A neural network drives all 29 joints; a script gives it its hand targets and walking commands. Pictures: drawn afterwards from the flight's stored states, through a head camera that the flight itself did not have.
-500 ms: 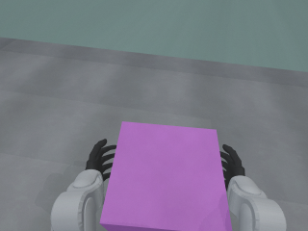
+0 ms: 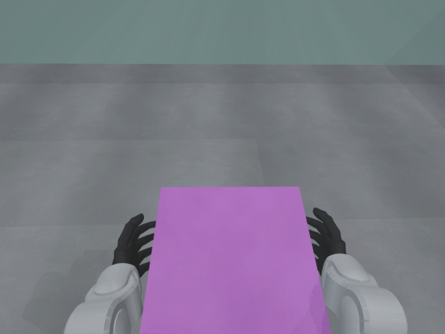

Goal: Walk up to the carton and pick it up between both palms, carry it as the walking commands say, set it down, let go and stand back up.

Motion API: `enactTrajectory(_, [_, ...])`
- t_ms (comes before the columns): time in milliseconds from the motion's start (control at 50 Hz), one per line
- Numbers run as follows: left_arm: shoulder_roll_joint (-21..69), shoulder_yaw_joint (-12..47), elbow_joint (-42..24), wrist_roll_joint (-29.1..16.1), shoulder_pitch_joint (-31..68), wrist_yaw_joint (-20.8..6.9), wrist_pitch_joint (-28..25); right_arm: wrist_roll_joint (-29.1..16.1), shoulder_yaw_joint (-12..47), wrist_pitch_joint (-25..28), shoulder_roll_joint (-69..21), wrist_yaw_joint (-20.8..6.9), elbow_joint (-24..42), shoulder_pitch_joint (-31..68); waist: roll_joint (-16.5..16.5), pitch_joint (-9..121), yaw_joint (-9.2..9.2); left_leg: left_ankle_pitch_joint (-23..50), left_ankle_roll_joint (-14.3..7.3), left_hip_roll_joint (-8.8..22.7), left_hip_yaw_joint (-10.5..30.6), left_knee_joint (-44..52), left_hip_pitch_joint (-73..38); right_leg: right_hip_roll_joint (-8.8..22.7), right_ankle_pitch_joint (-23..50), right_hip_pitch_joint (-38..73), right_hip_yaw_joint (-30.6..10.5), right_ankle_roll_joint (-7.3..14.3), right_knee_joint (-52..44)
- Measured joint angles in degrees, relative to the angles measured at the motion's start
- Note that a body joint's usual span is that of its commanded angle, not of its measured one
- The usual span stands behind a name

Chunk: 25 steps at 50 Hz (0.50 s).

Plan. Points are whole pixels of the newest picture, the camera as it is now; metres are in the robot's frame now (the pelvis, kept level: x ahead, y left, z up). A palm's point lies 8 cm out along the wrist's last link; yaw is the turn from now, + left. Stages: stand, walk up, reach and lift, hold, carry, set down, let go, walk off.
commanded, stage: carry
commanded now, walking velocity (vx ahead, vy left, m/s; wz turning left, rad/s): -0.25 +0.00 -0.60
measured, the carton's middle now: (229, 278) +0.24 +0.01 +0.02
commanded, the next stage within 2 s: none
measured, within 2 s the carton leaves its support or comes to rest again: neither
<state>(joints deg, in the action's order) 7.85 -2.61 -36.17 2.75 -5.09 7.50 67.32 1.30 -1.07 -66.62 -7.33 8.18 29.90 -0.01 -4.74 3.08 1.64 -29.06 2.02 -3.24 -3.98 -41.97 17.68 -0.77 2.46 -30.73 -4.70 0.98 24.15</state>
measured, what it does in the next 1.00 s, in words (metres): walks backwards, turning right: left foot, then right foot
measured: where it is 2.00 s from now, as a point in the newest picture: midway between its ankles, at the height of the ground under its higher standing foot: outside the picture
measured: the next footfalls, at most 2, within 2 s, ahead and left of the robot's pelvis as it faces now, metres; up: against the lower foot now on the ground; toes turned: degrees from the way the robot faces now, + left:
left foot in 0.04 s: -0.04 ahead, +0.10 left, +0.00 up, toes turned +3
right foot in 0.46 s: -0.22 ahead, -0.11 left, +0.00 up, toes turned -27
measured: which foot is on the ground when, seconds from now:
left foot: up 0.00-0.02, down 0.04-0.48, up 0.50-0.92, down 0.94-1.00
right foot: down 0.00-0.04, up 0.06-0.44, down 0.46-0.92, up 0.94-1.00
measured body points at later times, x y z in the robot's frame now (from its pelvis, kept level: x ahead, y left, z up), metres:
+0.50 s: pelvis -0.21 +0.01 -0.01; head -0.20 -0.01 +0.44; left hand +0.08 +0.05 +0.06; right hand -0.04 -0.23 +0.04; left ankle -0.09 +0.09 -0.72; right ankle -0.26 -0.09 -0.73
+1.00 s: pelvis -0.40 +0.09 +0.01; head -0.37 +0.11 +0.45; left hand -0.11 +0.09 +0.07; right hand -0.27 -0.17 +0.08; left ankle -0.39 +0.18 -0.73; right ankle -0.34 -0.05 -0.68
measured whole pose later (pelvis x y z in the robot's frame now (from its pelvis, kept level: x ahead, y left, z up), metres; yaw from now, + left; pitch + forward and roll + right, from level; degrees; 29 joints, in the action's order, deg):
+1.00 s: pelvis -0.40 +0.09 +0.01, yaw -34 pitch +3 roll +0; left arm 7.7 -1.9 -34.6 2.3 -4.1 8.0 68.7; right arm 1.4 -2.0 -66.0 -7.5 7.9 29.7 -2.5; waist -3.7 1.4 0.4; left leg -19.8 -3.2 0.7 -7.8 -30.6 13.3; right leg -5.2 -18.7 -37.5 -1.0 -3.9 48.1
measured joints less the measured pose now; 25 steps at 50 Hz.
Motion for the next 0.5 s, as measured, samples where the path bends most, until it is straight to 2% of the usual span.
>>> enactTrajectory(40, [-0.04,-0.11,-0.21,0.05,0.25,0.12,0.44,0.03,0.11,0.4,-0.02,-0.2,-0.32,-0.19,-0.9,-0.03,0.1,3.1,-1.74,-0.11,-2.02,12.09,-5.15,-1.25,1.76,-0.86,-1.09,-2.2,-2.5])
enactTrajectory(60, [-0.13,-0.38,0.39,-0.11,0.69,0.17,0.63,0.15,0.16,0.85,-0.05,-0.25,-1.02,-0.34,-1.48,-0.74,-0.22,6.78,-3.34,0.1,-2.64,12.88,-4.89,-1.78,-5.42,-2.44,-1.09,-3.43,1.65])
enactTrajectory(100, [-0.08,0.24,2.13,-0.43,0.56,0.37,1.2,0.42,-0.44,0.79,-0.17,-0.38,-1.32,-2.25,0.39,-1.03,-0.47,9.6,-5.07,2.79,-3.03,11.6,-3.99,-3.53,-19.6,-6.93,2.73,-4.84,20.32])
enactTrajectory(120, [-0.08,0.76,2.74,-0.58,0.41,0.47,1.51,0.56,-0.75,0.59,-0.31,-0.44,-0.83,-3.52,1.63,-0.63,-0.45,10.35,-5.25,4.31,-3.25,11.95,-3.84,-3.71,-21.96,-8.84,4.65,-5.04,29.72])
enactTrajectory(160, [-0.18,1.44,2.47,-0.85,0.86,0.65,2.05,0.5,-1.18,0.45,-0.46,-0.46,0.82,-4.76,2.97,-0.15,-0.32,11.83,-4.97,6.64,-4.3,13.19,-3.58,-2.84,-21.27,-10.52,6.12,-4.84,43.65])
enactTrajectory(220, [-0.4,1.78,0.35,-0.89,3.13,0.87,1.59,0.05,-1.73,0.97,-0.27,-0.42,3.36,-2.92,3.11,-0.16,-0.18,13.3,-4.81,9.06,-7.1,13.04,-2.0,-0.53,-19.78,-9.03,4.68,-5.18,52.45])
enactTrajectory(260, [-0.55,1.83,-0.09,-0.75,5.05,0.96,1.11,0.03,-2.33,1.09,-0.11,-0.45,4.2,-1.05,3.53,-0.07,-0.37,13.53,-4.87,10.93,-8.67,11.32,0.04,0.82,-20.74,-6.1,4.16,-5.36,50.34])
enactTrajectory(340, [-0.6,1.5,1.36,-0.31,7.4,1.24,2.53,0.24,-3.07,0.58,-0.01,-0.77,2.64,0.24,5.22,-0.04,-1.05,13.35,-4.67,14.76,-10.9,6.43,4.43,2.17,-25.22,2.3,6.27,-4.74,36.27])
enactTrajectory(420, [-0.57,0.85,3.03,-0.59,7.04,1.29,3.86,0.63,-2.72,-0.56,-0.01,-0.67,0.81,-0.1,6.32,-1.07,-1.81,13.52,-4.14,17.26,-13.57,1.47,8.72,1.88,-27.46,9.46,9.71,-3.62,22.57])
enactTrajectory(460, [-0.54,0.79,3.49,-0.85,6.5,1.18,3.5,0.78,-2.59,-0.84,0.01,-0.52,0.75,-0.27,6.57,-1.71,-1.83,13.9,-3.64,18.07,-15.1,-0.99,10.98,1.65,-25.08,12.91,10.74,-2.49,13.49])
enactTrajectory(480, [-0.49,1.3,4.62,-0.81,6.04,1.13,2.62,0.67,-3.18,-0.93,0.05,-0.46,0.28,-0.19,8.49,-2.75,-2.1,12.1,-2.43,18.85,-13.76,-2.45,12.17,0.51,-25.06,12.35,11.0,-1.47,13.31])
enactTrajectory(500, [-0.47,1.63,5.49,-0.64,5.36,1.09,2.12,0.51,-3.45,-1.03,-0.01,-0.43,-0.34,-0.53,9.19,-3.58,-2.66,6.01,-0.55,17.8,-11.16,-5.34,13.71,0.23,-24.38,11.24,10.82,-0.57,14.25])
